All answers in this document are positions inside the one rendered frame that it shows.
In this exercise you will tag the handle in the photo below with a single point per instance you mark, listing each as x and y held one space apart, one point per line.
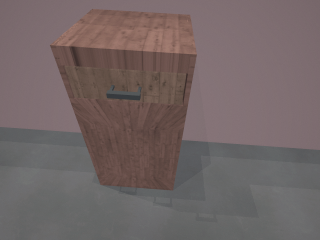
125 95

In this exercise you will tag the cabinet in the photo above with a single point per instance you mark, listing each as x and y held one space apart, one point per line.
131 144

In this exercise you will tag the drawer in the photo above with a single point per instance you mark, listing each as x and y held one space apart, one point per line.
156 87

